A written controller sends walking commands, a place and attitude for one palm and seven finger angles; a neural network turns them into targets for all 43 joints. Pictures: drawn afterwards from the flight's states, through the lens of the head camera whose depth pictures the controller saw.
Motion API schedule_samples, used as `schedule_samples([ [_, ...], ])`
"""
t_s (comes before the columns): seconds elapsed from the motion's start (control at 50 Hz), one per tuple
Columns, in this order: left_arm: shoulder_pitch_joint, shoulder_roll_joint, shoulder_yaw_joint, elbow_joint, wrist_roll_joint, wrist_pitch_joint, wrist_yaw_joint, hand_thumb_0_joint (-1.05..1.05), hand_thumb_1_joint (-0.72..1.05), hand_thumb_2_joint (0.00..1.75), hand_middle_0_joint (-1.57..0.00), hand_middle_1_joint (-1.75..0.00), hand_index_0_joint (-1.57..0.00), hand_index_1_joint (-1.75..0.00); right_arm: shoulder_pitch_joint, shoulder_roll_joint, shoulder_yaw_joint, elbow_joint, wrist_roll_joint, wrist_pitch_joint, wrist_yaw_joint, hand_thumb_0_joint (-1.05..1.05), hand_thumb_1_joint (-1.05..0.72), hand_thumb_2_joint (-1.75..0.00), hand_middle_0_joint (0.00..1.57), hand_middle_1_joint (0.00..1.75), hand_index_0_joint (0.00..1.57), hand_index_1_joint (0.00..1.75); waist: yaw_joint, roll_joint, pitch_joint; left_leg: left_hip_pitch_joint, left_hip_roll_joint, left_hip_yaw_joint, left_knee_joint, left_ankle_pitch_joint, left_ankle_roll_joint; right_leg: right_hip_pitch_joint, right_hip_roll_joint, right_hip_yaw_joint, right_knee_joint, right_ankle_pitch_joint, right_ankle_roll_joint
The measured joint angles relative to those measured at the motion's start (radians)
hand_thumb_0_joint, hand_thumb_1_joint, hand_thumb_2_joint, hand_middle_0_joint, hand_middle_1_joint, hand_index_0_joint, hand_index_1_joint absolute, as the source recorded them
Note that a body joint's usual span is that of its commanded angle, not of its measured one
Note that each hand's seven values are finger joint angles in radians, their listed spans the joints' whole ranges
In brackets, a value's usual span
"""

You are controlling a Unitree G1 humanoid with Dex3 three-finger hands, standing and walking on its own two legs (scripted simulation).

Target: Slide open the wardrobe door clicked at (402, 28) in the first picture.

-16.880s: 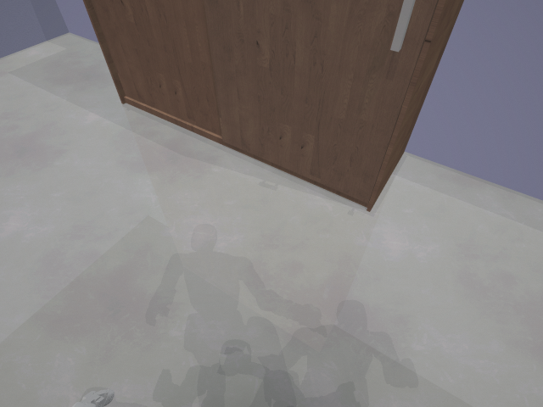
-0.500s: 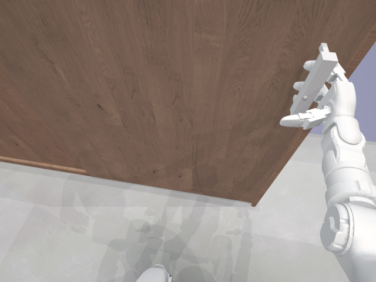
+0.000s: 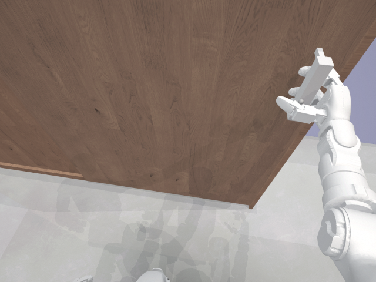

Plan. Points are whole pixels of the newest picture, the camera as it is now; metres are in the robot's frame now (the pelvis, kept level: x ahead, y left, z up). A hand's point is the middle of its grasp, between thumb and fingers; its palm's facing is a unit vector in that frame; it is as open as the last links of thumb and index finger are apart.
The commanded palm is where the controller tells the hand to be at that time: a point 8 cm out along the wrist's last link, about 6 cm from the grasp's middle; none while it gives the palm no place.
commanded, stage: grip the handle and tug to test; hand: right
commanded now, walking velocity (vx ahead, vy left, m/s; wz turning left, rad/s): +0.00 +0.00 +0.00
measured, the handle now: (305, 86) +0.54 -0.17 +0.13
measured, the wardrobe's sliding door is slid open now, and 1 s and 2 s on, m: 0.00 0.00 0.00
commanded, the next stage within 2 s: tug the door sideways, standing still in 0.98 s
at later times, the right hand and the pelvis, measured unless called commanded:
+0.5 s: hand (300, 100) +0.48 -0.15 +0.13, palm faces -0.01 +1.00 +0.00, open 6.1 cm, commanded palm +0.46 -0.21 +0.13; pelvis +0.00 +0.00 +0.00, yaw +0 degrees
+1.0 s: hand (299, 100) +0.48 -0.15 +0.13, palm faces +0.00 +1.00 +0.02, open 6.1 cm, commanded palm +0.42 -0.21 +0.13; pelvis +0.01 -0.01 +0.00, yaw +3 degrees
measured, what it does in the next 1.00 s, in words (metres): stands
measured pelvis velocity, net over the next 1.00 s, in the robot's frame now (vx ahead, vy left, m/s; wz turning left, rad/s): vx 0.01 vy -0.01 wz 0.05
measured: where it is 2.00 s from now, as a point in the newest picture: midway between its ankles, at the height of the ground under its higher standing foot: outside the picture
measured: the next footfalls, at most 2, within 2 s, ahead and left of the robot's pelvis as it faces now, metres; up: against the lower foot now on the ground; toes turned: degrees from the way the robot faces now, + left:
none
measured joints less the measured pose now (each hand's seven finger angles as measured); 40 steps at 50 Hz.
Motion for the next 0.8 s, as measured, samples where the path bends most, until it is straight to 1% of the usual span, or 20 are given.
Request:
schedule_samples([
  [0.22,-0.002,0.003,-0.001,-0.001,-0.001,0.003,0.002,0.01,0.91,0.90,-0.21,-0.30,-0.20,-0.30,-0.021,-0.010,-0.002,0.017,0.001,-0.008,0.009,0.01,-0.63,-0.78,0.40,1.35,0.38,1.33,0.004,0.002,0.004,-0.010,0.001,0.001,0.005,-0.002,0.000,-0.011,0.001,0.002,0.006,-0.002,0.000],
  [0.42,0.012,0.000,-0.004,0.004,0.001,0.009,0.003,0.01,0.91,0.90,-0.21,-0.30,-0.20,-0.30,-0.036,-0.009,-0.005,0.034,-0.004,-0.012,0.012,0.01,-0.63,-0.79,0.39,1.37,0.38,1.35,0.007,0.002,0.002,-0.018,0.003,0.001,0.008,0.000,-0.002,-0.022,0.003,0.004,0.012,-0.002,-0.002],
  [0.62,0.015,0.002,-0.011,0.002,0.002,0.001,0.005,0.01,0.91,0.90,-0.21,-0.30,-0.20,-0.30,-0.074,-0.031,-0.015,0.074,-0.015,-0.013,0.019,0.01,-0.62,-0.81,0.40,1.37,0.39,1.36,0.020,0.006,0.006,-0.039,0.005,0.000,0.014,0.009,-0.003,-0.047,0.005,0.004,0.026,0.003,-0.005],
  [0.7,0.021,0.004,-0.010,-0.005,0.002,0.000,0.003,0.01,0.91,0.90,-0.21,-0.30,-0.20,-0.30,-0.064,-0.037,-0.021,0.063,-0.013,-0.009,0.016,0.01,-0.62,-0.81,0.39,1.38,0.38,1.36,0.025,0.007,0.005,-0.043,0.002,-0.007,0.013,0.013,-0.003,-0.047,0.004,-0.003,0.025,0.004,-0.005],
  [0.8,0.028,0.006,-0.006,-0.018,0.000,0.005,0.000,0.01,0.91,0.90,-0.21,-0.30,-0.20,-0.30,-0.018,-0.035,-0.037,0.016,-0.001,-0.002,0.013,0.01,-0.64,-0.79,0.37,1.39,0.36,1.37,0.027,0.005,0.001,-0.036,-0.005,-0.021,0.006,0.016,-0.004,-0.031,-0.001,-0.018,0.016,0.002,-0.006],
])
